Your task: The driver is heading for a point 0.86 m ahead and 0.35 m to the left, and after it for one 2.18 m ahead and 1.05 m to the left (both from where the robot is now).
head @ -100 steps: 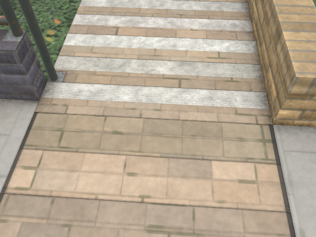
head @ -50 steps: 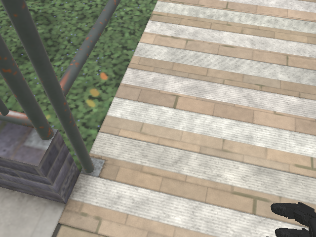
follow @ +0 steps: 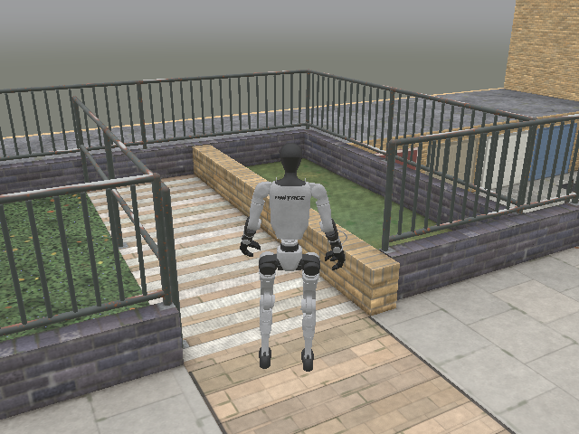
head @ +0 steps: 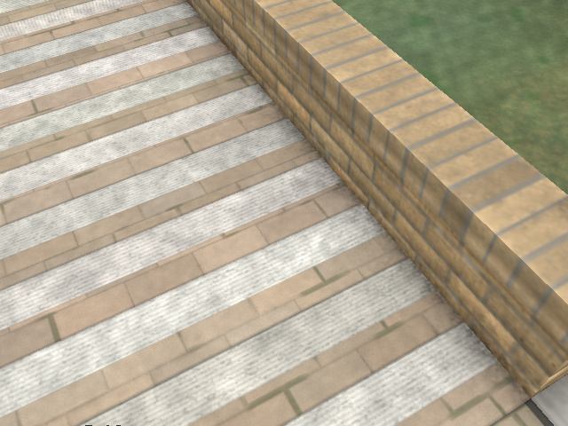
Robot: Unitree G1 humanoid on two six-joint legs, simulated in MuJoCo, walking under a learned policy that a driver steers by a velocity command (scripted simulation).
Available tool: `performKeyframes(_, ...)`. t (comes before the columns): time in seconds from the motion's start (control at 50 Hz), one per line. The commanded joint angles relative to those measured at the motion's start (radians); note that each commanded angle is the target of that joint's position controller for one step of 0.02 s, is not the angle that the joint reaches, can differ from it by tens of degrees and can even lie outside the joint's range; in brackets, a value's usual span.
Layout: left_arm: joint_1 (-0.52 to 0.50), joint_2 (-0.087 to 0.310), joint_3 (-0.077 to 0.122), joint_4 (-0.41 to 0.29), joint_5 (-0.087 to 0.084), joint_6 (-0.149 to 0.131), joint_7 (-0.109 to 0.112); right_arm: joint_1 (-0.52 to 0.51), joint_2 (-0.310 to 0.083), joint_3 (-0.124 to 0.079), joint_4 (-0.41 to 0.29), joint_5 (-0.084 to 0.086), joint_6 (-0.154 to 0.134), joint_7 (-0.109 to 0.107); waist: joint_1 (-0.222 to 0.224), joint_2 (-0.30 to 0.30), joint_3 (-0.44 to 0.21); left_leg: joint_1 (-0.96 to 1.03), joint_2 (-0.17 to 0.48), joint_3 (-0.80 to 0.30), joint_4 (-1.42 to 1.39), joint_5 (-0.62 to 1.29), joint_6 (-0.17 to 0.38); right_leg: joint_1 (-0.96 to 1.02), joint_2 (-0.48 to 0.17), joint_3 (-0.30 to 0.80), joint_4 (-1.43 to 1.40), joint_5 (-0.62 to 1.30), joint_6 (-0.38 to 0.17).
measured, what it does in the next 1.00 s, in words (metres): walks ahead, turning left: left foot, then right foot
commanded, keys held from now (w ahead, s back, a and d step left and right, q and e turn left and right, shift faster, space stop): q+shift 0.12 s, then w+q+shift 0.28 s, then q+shift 0.28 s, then shift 0.32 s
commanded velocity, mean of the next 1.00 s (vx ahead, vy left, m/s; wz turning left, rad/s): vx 0.27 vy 0.00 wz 0.67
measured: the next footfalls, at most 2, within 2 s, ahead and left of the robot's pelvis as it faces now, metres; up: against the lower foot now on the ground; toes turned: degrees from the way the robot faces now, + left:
left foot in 0.06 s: +0.03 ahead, +0.12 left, +0.00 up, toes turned +5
right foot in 0.42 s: +0.16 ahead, -0.10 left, +0.00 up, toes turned +24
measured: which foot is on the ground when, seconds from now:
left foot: up 0.00-0.04, down 0.06-0.42, up 0.44-0.78, down 0.80-1.00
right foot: down 0.00-0.10, up 0.12-0.40, down 0.42-0.80, up 0.82-1.00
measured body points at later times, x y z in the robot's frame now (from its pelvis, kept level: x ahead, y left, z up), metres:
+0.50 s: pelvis +0.09 +0.00 +0.00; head +0.11 +0.01 +0.45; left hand +0.13 +0.32 -0.09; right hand +0.31 -0.22 -0.10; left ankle +0.00 +0.12 -0.69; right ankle +0.12 -0.11 -0.74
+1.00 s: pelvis +0.21 +0.11 -0.01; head +0.26 +0.16 +0.44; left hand +0.14 +0.43 -0.12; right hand +0.53 +0.05 -0.09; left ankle +0.23 +0.23 -0.74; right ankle +0.30 -0.03 -0.66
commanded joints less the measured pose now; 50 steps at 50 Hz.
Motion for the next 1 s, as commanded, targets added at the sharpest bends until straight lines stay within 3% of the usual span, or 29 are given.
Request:
performKeyframes(0.02, -0.003, 0.214, 0.067, -0.033, -0.009, -0.002, 0.016, -0.015, -0.136, -0.035, -0.088, 0.007, -0.009, 0.007, 0.025, -0.181, -0.07, 0.058, -0.024, 0.05, -0.061, 0.021, 0.038, 0.049, -0.291, 0.174, -0.124, 0.221, -0.188)
performKeyframes(0.06, 0.009, 0.206, 0.072, -0.015, -0.027, 0.007, 0.029, 0.012, -0.128, -0.038, -0.093, 0.005, -0.012, 0.014, 0.012, -0.147, -0.049, 0.072, -0.024, 0.042, -0.159, 0.11, 0.084, 0.058, -0.276, 0.153, -0.071, 0.149, -0.136)
performKeyframes(0.08, 0.03, 0.187, 0.072, -0.007, -0.028, 0.007, 0.036, 0.019, -0.152, -0.047, -0.1, 0.002, -0.013, 0.013, 0.018, -0.072, -0.035, 0.094, 0.006, -0.029, -0.231, 0.296, 0.123, 0.033, -0.228, 0.102, 0.011, 0.059, -0.077)
performKeyframes(0.1, 0.044, 0.148, 0.068, -0.029, -0.002, 0.002, 0.039, 0.036, -0.235, -0.072, -0.105, 0.003, -0.017, 0.003, 0.058, 0.158, -0.044, 0.151, 0.133, -0.243, -0.299, 0.533, 0.21, -0.066, -0.094, -0.04, 0.211, -0.041, 0.014)
performKeyframes(0.12, -0.076, 0.132, 0.061, -0.07, 0.003, -0.002, 0.044, 0.081, -0.266, -0.084, -0.112, -0.008, -0.023, 0.002, -0.02, 0.275, -0.024, 0.208, 0.255, -0.523, -0.419, 0.542, 0.376, -0.248, 0.07, -0.054, 0.394, -0.242, 0.078)
performKeyframes(0.14, -0.122, 0.131, 0.064, -0.092, -0.006, -0.011, 0.035, 0.183, -0.245, -0.085, -0.093, -0.014, -0.042, 0.004, -0.07, 0.231, -0.088, 0.309, 0.287, -0.626, -0.498, 0.203, 0.432, -0.366, 0.057, 0.068, 0.58, -0.428, 0.07)
performKeyframes(0.18, -0.086, 0.144, 0.076, -0.074, -0.047, -0.038, -0.002, 0.136, -0.194, -0.076, -0.1, 0.021, -0.068, 0.001, -0.018, 0.129, -0.044, 0.31, 0.228, -0.615, -0.553, -0.411, 0.342, -0.448, -0.019, 0.132, 0.561, -0.284, 0.027)
performKeyframes(0.26, -0.132, 0.114, 0.077, -0.066, -0.033, -0.108, -0.036, 0.118, -0.179, -0.074, -0.133, 0.022, -0.057, -0.028, -0.02, 0.115, -0.037, 0.24, 0.124, -0.487, -0.566, -0.261, 0.286, -0.299, 0.015, 0.08, 0.31, -0.1, 0.058)
performKeyframes(0.34, -0.113, 0.088, 0.069, -0.057, -0.053, -0.133, -0.045, 0.076, -0.188, -0.077, -0.184, 0.036, -0.053, -0.028, 0.008, 0.159, -0.027, 0.091, 0.059, -0.45, -0.512, -0.175, 0.277, -0.08, 0.063, 0.055, 0.073, -0.1, 0.091)
performKeyframes(0.36, -0.037, 0.101, 0.054, -0.027, 0.015, -0.075, -0.047, 0.053, -0.252, -0.104, -0.165, -0.052, -0.027, 0.019, 0.01, 0.189, -0.048, 0.063, -0.013, -0.396, -0.48, -0.193, 0.259, -0.006, 0.081, -0.002, 0.047, -0.146, 0.094)
performKeyframes(0.4, 0.067, 0.121, 0.061, -0.015, -0.001, -0.048, -0.016, -0.003, -0.182, -0.093, -0.19, -0.032, -0.019, 0.045, 0.086, 0.102, -0.03, -0.126, -0.058, -0.407, -0.37, -0.208, 0.21, 0.242, 0.064, -0.006, -0.096, -0.004, 0.095)
performKeyframes(0.42, 0.193, 0.186, 0.077, 0.006, 0.002, -0.055, 0.003, -0.01, -0.139, -0.083, -0.202, -0.029, -0.028, 0.042, 0.143, 0.028, -0.066, -0.289, -0.106, -0.362, -0.219, -0.257, 0.165, 0.456, -0.036, 0.082, -0.13, -0.074, 0.07)
performKeyframes(0.44, 0.294, 0.219, 0.1, 0.006, -0.068, -0.089, 0.011, 0.101, 0.051, -0.018, -0.196, 0.057, -0.044, 0.02, 0.132, -0.122, -0.204, -0.343, -0.12, -0.275, 0.151, -0.289, 0.117, 0.608, -0.294, 0.354, -0.163, -0.149, 0.0)
performKeyframes(0.46, 0.289, 0.327, 0.115, 0.019, -0.03, -0.102, 0.001, 0.084, 0.003, -0.02, -0.277, 0.075, -0.067, 0.011, 0.083, -0.25, -0.142, -0.56, -0.09, -0.214, 0.332, -0.221, 0.105, 0.531, -0.516, 0.791, -0.303, -0.454, -0.136)
performKeyframes(0.48, 0.207, 0.279, 0.108, 0.003, -0.02, -0.114, 0.001, 0.049, -0.099, -0.041, -0.272, 0.056, -0.068, 0.006, 0.065, -0.176, -0.036, -0.586, 0.008, -0.185, 0.447, -0.155, 0.091, 0.432, -0.514, 0.751, -0.318, -0.474, -0.179)
performKeyframes(0.5, 0.152, 0.203, 0.087, 0.003, -0.021, -0.112, 0.007, 0.017, -0.157, -0.063, -0.261, 0.035, -0.056, 0.009, 0.063, -0.143, 0.047, -0.587, 0.029, -0.163, 0.489, -0.079, 0.068, 0.368, -0.44, 0.558, -0.309, -0.309, -0.15)
performKeyframes(0.56, 0.07, 0.147, 0.069, 0.003, -0.013, -0.098, 0.02, -0.007, -0.141, -0.072, -0.257, 0.017, -0.037, 0.021, 0.043, -0.15, 0.081, -0.481, 0.069, -0.093, 0.514, 0.078, 0.021, 0.245, -0.268, 0.146, -0.283, 0.295, -0.077)
performKeyframes(0.66, 0.066, 0.216, 0.086, 0.044, -0.015, -0.064, 0.03, -0.078, -0.045, -0.037, -0.292, 0.026, -0.031, 0.049, 0.056, -0.148, 0.072, -0.293, 0.053, 0.036, 0.186, 0.184, -0.008, 0.179, -0.214, -0.117, -0.238, 0.519, -0.074)
performKeyframes(0.7, 0.086, 0.242, 0.093, 0.055, -0.042, -0.058, 0.022, -0.106, -0.042, -0.034, -0.288, 0.02, -0.03, 0.065, 0.069, -0.125, 0.034, -0.178, 0.013, 0.079, 0.047, 0.238, 0.019, 0.198, -0.231, -0.141, -0.189, 0.599, -0.076)
performKeyframes(0.76, 0.077, 0.282, 0.102, 0.061, -0.078, -0.068, 0.009, -0.045, -0.117, -0.061, -0.278, 0.008, -0.014, 0.067, 0.003, -0.138, -0.062, 0.001, -0.079, 0.107, -0.098, 0.183, 0.099, 0.268, -0.26, -0.143, -0.007, 0.901, -0.064)
performKeyframes(0.8, 0.094, 0.236, 0.081, 0.07, -0.08, -0.081, -0.003, 0.154, -0.204, -0.102, -0.23, -0.002, -0.003, 0.047, -0.119, -0.072, -0.18, 0.361, -0.111, 0.056, -0.295, 0.415, 0.196, 0.137, -0.21, -0.171, 0.339, 0.715, -0.01)
performKeyframes(0.82, 0.166, 0.092, 0.037, 0.047, -0.001, -0.083, -0.018, 0.149, -0.266, -0.094, -0.235, -0.002, -0.004, 0.022, -0.034, 0.201, -0.258, 0.65, 0.134, -0.218, -0.162, 1.045, 0.283, -0.176, -0.11, -0.145, 0.667, -0.354, 0.035)
performKeyframes(0.84, 0.252, 0.156, 0.028, 0.042, -0.01, -0.085, -0.026, 0.112, -0.305, -0.087, -0.289, -0.038, -0.034, 0.035, -0.021, 0.27, -0.554, 0.806, 0.413, -0.686, -0.225, 1.016, 0.549, -0.335, 0.004, 0.042, 0.965, -0.535, 0.082)
performKeyframes(0.86, 0.12, 0.274, 0.06, 0.041, -0.038, -0.075, -0.023, 0.11, -0.237, -0.074, -0.288, -0.032, -0.042, 0.047, -0.095, 0.085, -0.52, 0.714, 0.337, -0.578, -0.315, 0.881, 0.49, -0.339, -0.039, 0.126, 0.96, -0.412, 0.08)
performKeyframes(0.88, 0.07, 0.259, 0.055, 0.017, -0.05, -0.064, -0.016, 0.048, -0.207, -0.062, -0.263, -0.012, -0.053, 0.051, -0.057, 0.059, -0.362, 0.589, 0.285, -0.45, -0.331, 0.762, 0.43, -0.376, -0.075, 0.103, 0.875, -0.334, 0.074)
performKeyframes(0.9, 0.071, 0.229, 0.048, 0.029, -0.035, -0.048, 0.002, 0.002, -0.172, -0.053, -0.256, 0.0, -0.059, 0.05, -0.021, -0.002, -0.264, 0.455, 0.23, -0.375, -0.33, 0.704, 0.38, -0.36, -0.106, 0.094, 0.793, -0.292, 0.077)
performKeyframes(0.92, 0.084, 0.223, 0.048, 0.034, -0.029, -0.032, 0.013, -0.024, -0.148, -0.046, -0.245, 0.008, -0.058, 0.044, 0.006, 0.015, -0.204, 0.336, 0.206, -0.337, -0.35, 0.692, 0.366, -0.31, -0.117, 0.098, 0.731, -0.269, 0.083)
performKeyframes(0.96, 0.128, 0.208, 0.049, 0.047, -0.028, 0.002, 0.017, -0.071, -0.148, -0.038, -0.24, -0.022, -0.058, 0.036, 0.051, 0.047, -0.173, 0.151, 0.168, -0.256, -0.389, 0.704, 0.352, -0.161, -0.094, 0.07, 0.654, -0.234, 0.085)
performKeyframes(1.0, 0.143, 0.169, 0.038, 0.054, -0.019, 0.02, 0.023, -0.097, -0.143, -0.035, -0.229, -0.03, -0.06, 0.029, 0.061, 0.059, -0.176, 0.094, 0.148, -0.204, -0.406, 0.687, 0.347, -0.102, -0.081, 0.057, 0.537, -0.204, 0.097)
